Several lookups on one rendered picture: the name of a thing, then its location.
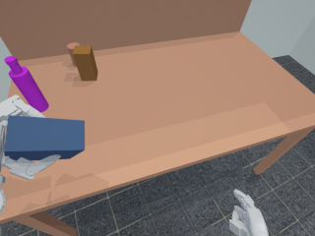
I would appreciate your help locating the robot right hand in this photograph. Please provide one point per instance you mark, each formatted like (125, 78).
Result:
(252, 221)

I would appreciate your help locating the table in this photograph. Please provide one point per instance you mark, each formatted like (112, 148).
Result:
(177, 84)

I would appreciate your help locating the robot left hand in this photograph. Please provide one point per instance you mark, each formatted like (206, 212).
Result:
(22, 167)

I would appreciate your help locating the sponge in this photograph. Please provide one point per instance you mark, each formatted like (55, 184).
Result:
(36, 138)

